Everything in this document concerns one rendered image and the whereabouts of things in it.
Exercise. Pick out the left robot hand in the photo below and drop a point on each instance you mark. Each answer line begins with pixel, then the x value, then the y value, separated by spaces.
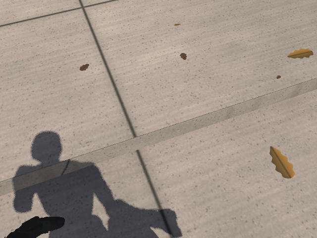
pixel 37 226

